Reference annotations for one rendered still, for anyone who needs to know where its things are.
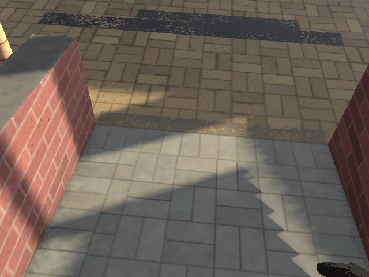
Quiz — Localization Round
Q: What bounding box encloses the right robot hand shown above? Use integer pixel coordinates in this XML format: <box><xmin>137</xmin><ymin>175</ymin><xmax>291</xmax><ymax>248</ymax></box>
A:
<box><xmin>317</xmin><ymin>262</ymin><xmax>369</xmax><ymax>277</ymax></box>

